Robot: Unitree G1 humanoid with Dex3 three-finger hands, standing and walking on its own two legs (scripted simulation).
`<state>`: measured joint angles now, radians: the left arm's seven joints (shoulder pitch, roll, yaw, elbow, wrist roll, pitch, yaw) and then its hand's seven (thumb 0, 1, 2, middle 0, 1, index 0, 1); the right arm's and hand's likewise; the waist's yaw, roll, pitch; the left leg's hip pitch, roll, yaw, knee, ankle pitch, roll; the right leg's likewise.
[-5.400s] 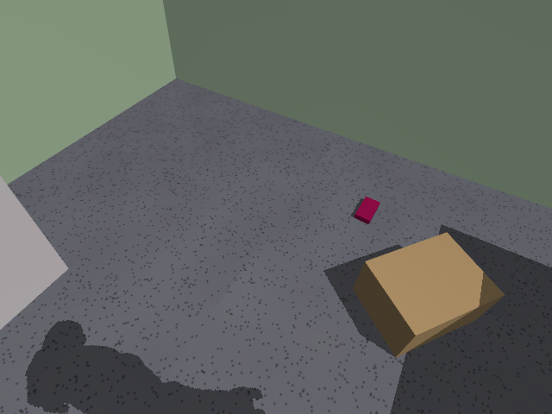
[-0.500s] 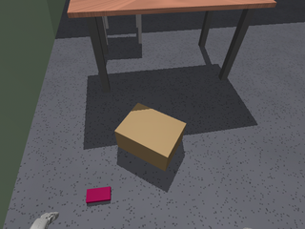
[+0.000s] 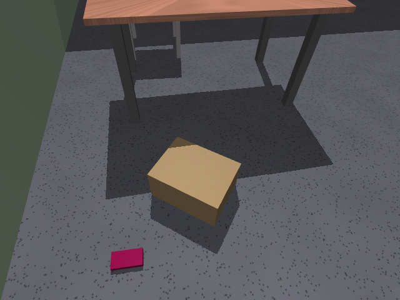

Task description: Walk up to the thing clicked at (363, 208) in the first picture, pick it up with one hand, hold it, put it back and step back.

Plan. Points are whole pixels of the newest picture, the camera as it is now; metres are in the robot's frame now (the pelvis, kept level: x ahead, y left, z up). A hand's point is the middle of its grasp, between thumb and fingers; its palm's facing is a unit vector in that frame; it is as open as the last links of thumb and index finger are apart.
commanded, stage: walk up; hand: left
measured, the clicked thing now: (127, 259) +0.42 +0.31 -0.77
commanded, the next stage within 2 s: stand in 0.28 s
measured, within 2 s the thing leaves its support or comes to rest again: neither
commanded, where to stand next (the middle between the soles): +0.07 +0.00 m, yaw +5 degrees
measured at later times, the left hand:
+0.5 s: hand out of the picture +0.10 +0.26 -0.15, palm faces -0.01 -0.94 -0.34, open 7.4 cm
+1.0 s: hand out of the picture +0.07 +0.26 -0.15, palm faces -0.01 -0.94 -0.34, open 7.4 cm
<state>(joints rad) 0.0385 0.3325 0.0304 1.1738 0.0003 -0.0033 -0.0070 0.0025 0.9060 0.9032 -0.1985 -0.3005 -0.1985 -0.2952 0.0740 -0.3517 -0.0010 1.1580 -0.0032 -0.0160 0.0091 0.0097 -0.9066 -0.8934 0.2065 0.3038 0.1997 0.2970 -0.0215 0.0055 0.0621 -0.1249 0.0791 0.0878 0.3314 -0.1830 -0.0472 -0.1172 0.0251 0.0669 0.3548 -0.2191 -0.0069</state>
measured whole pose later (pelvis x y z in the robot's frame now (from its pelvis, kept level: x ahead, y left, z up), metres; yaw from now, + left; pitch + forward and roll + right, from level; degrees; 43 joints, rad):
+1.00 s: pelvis -0.01 +0.01 +0.00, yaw +1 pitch -2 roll +0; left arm 0.10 0.35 0.01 1.13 0.00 -0.01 0.00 0.00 0.91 0.90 -0.20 -0.30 -0.20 -0.30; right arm 0.08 -0.35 -0.01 1.15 -0.01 0.00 0.02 0.01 -0.91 -0.89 0.21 0.30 0.20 0.30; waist -0.02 0.00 0.06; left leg -0.11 0.05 0.07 0.30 -0.16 -0.03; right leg -0.08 0.00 0.05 0.32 -0.20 0.01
